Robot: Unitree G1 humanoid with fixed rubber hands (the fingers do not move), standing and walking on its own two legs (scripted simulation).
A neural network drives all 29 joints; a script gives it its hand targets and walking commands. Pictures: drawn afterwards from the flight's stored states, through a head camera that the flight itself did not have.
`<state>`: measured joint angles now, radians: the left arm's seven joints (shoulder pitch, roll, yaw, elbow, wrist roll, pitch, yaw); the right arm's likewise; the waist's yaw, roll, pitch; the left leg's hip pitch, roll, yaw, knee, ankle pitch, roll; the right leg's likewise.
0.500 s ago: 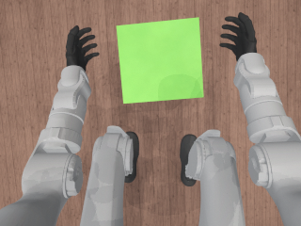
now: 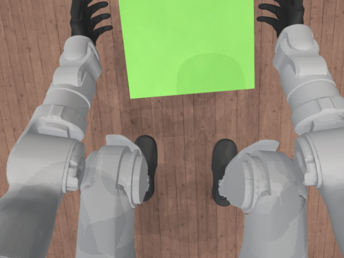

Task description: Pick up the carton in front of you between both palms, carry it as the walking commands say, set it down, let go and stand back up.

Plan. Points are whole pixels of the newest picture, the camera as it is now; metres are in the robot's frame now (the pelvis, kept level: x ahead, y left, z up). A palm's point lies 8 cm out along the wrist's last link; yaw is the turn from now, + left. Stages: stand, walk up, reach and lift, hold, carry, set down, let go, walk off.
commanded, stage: reach and lift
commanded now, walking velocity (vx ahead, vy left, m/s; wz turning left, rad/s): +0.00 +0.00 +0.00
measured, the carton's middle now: (186, 46) +0.50 +0.00 -0.24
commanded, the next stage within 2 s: none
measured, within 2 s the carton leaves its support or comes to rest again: leaves its support in 0.68 s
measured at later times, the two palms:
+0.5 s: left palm (102, 33) +0.51 +0.16 -0.16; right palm (268, 25) +0.52 -0.14 -0.17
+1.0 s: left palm (70, 16) +0.49 +0.14 -0.01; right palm (340, 18) +0.49 -0.16 -0.01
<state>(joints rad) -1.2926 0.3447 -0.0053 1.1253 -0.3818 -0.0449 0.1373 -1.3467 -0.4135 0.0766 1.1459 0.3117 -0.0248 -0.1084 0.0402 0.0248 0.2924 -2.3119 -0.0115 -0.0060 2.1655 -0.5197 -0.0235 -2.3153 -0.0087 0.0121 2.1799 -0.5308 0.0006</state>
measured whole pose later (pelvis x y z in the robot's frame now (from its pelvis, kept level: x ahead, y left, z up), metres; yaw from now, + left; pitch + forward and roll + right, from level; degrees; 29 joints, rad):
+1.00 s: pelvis +0.00 +0.01 +0.06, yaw -3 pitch +38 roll +1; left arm -1.03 0.07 0.37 0.88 -0.01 0.20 0.14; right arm -1.09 -0.12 -0.26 0.95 -0.02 0.21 -0.12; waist 0.02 0.01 -0.08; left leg -2.13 -0.06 -0.02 2.01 -0.55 -0.04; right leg -2.15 0.06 0.05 2.00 -0.52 0.03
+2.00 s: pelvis +0.08 +0.00 +0.33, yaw -3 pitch +20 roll +0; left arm -0.43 -0.12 0.35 0.59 0.17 0.31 0.05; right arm -0.42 0.12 -0.31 0.59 -0.18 0.31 -0.06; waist 0.01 0.00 -0.21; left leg -0.97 -0.05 -0.06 1.05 -0.43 -0.01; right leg -0.98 0.04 0.06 1.05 -0.42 0.00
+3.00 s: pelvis +0.10 +0.00 +0.41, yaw -3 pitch -5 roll +0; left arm -0.34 -0.17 0.32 0.37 0.31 0.62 -0.01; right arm -0.32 0.17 -0.29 0.36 -0.31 0.63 0.02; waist 0.00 0.01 0.02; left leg -0.13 -0.03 -0.07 0.43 -0.21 0.00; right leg -0.14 0.02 0.07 0.43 -0.20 0.00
